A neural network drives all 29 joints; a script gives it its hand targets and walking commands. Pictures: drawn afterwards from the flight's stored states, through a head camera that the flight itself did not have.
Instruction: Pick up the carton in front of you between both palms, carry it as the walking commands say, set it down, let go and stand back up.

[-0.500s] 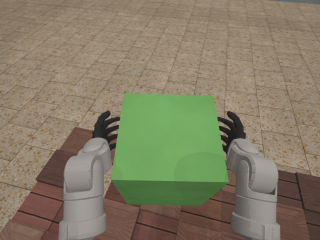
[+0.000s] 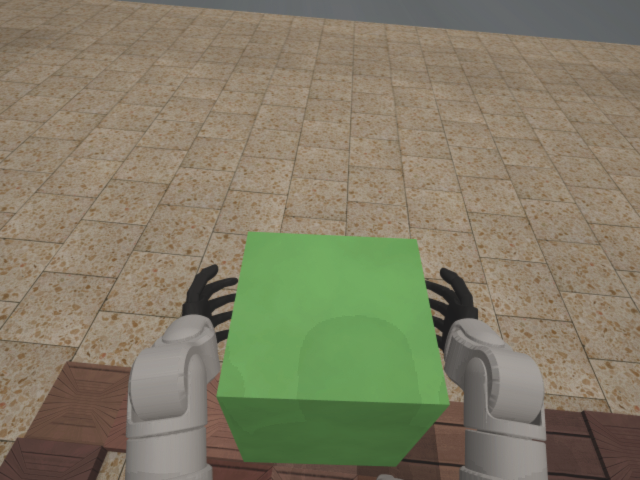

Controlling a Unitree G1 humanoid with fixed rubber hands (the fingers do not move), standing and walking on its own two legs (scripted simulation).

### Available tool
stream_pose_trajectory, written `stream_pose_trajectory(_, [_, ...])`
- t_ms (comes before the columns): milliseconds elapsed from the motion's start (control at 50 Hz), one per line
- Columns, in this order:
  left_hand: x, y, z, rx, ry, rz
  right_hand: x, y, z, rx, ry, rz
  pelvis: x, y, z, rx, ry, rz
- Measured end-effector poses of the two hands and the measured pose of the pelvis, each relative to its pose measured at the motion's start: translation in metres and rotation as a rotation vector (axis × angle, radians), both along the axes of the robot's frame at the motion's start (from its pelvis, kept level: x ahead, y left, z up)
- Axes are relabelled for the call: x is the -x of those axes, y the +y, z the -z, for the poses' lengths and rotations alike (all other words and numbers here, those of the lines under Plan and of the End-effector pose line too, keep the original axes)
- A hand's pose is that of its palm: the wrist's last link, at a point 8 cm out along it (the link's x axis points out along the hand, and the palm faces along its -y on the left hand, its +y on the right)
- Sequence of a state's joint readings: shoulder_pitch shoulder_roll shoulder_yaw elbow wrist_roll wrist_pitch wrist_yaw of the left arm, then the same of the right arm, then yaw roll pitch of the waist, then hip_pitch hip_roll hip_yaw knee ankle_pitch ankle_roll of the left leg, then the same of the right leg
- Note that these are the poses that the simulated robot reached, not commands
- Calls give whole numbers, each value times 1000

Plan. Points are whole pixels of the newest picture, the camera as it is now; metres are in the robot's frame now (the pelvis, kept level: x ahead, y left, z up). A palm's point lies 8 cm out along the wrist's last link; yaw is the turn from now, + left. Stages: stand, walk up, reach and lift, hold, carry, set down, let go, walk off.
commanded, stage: carry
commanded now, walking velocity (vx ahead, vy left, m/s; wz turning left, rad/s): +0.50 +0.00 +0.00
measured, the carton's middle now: (326, 355) +0.29 -0.01 +0.00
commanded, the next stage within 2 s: none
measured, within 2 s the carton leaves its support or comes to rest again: neither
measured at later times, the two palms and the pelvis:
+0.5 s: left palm (215, 154) +0.58 +0.16 +0.12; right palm (399, 152) +0.60 -0.14 +0.11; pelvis +0.33 -0.01 +0.02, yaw +3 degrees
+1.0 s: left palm (247, 62) +0.91 +0.14 +0.12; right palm (383, 69) +0.91 -0.16 +0.12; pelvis +0.64 -0.01 +0.01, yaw +0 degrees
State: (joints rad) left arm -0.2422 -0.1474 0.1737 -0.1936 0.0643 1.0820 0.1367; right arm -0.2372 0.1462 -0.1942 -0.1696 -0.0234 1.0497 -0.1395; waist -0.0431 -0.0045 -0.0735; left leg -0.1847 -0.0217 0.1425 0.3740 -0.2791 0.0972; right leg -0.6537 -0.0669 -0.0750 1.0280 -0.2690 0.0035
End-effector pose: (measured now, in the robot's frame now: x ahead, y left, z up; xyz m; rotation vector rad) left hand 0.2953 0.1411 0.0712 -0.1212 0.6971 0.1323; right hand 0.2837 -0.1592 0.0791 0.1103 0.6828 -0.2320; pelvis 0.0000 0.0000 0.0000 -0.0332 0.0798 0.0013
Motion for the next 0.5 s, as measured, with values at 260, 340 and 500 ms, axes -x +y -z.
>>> stream_pose_trajectory(260, [-178,4,-6,-39,-100,-87,-205,3,4,-6,-100,-109,-182,-17,21,7,-18,-36])
stream_pose_trajectory(340, [-204,13,-13,-33,-61,-131,-243,14,-4,-38,-63,-131,-227,-21,5,-16,-13,-41])
stream_pose_trajectory(500, [-280,16,-46,-66,-78,-98,-315,18,-34,4,-81,-147,-330,-9,-17,-53,2,-45])
